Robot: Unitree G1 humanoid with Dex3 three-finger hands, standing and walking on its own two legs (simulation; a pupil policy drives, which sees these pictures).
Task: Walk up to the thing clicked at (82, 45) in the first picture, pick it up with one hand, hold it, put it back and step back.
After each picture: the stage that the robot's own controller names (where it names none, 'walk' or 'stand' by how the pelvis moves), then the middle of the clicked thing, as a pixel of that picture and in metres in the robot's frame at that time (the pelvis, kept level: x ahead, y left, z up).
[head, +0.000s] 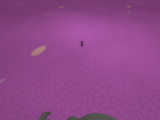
stand; (82, 43) +1.82 +0.30 -0.72
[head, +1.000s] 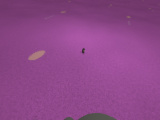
walk; (83, 50) +1.68 +0.17 -0.71
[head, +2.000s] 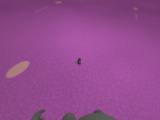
walk; (79, 61) +1.08 +0.16 -0.72
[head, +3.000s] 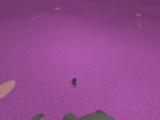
walk; (74, 81) +0.67 +0.19 -0.71
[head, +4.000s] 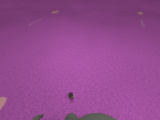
walk; (71, 95) +0.44 +0.23 -0.71
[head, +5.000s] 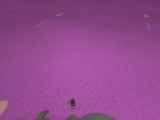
stand; (72, 102) +0.36 +0.21 -0.72
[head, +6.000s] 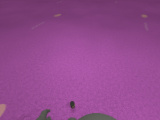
stand; (72, 104) +0.34 +0.21 -0.72
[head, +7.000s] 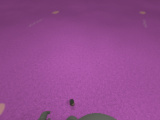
stand; (72, 102) +0.34 +0.21 -0.72
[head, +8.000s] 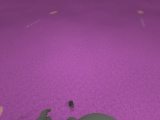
stand; (71, 104) +0.32 +0.22 -0.72
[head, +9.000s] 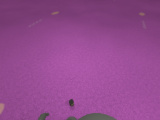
stand; (71, 102) +0.35 +0.21 -0.72
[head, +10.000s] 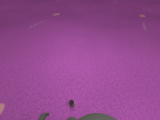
stand; (71, 103) +0.35 +0.21 -0.72
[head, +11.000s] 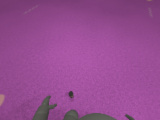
go down; (71, 94) +0.35 +0.21 -0.71
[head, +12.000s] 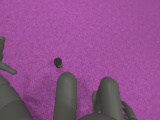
go down; (58, 63) +0.42 +0.26 -0.29
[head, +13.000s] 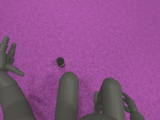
close in; (61, 62) +0.42 +0.26 -0.29
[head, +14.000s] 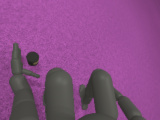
close in; (33, 59) +0.40 +0.29 -0.22
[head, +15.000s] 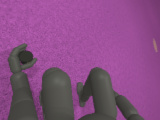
close; (26, 58) +0.39 +0.30 -0.22
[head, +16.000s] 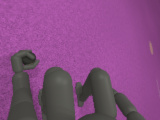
lift; (28, 59) +0.37 +0.29 -0.23
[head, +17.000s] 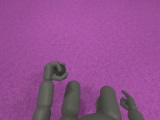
lift; (61, 72) +0.32 +0.21 -0.03
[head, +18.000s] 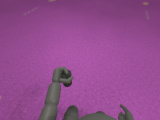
hold; (66, 78) +0.32 +0.18 -0.02
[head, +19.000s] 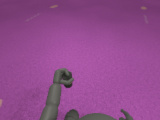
hold; (67, 80) +0.32 +0.17 -0.01
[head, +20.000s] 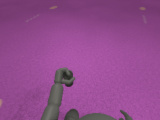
crouch; (68, 79) +0.32 +0.17 -0.01
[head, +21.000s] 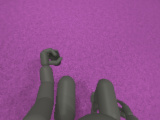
crouch; (55, 59) +0.43 +0.24 -0.11
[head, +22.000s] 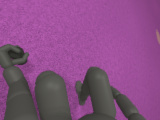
lower; (19, 56) +0.41 +0.31 -0.22
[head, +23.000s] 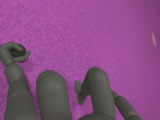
lower; (20, 54) +0.41 +0.31 -0.22
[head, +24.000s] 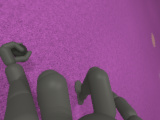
lower; (21, 53) +0.41 +0.31 -0.23
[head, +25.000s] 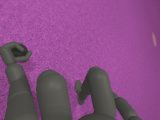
lower; (21, 54) +0.41 +0.31 -0.23
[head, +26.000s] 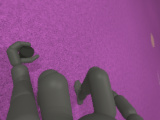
open; (25, 54) +0.41 +0.29 -0.23
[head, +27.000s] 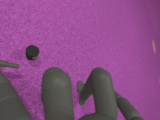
stand; (32, 53) +0.41 +0.28 -0.23
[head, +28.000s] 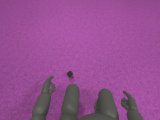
walk; (70, 74) +0.43 +0.22 -0.48
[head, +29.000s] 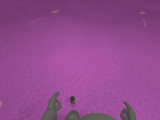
stand; (72, 99) +0.38 +0.19 -0.66
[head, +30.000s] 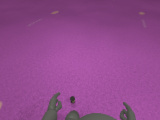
stand; (72, 99) +0.39 +0.20 -0.67
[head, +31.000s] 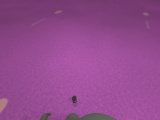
stand; (74, 99) +0.39 +0.19 -0.71
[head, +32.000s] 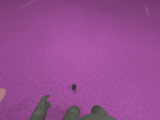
walk; (74, 87) +0.44 +0.14 -0.70
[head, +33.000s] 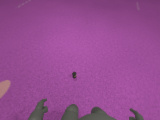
walk; (74, 75) +0.63 +0.20 -0.70
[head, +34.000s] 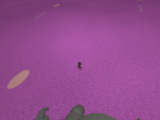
walk; (79, 65) +0.94 +0.27 -0.70
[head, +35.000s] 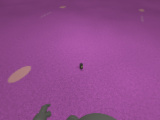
stand; (81, 66) +1.00 +0.18 -0.72
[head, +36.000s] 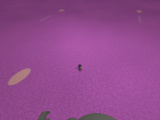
stand; (79, 67) +1.01 +0.21 -0.73
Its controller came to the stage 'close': yes
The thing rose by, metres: 0.70
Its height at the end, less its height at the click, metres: +0.00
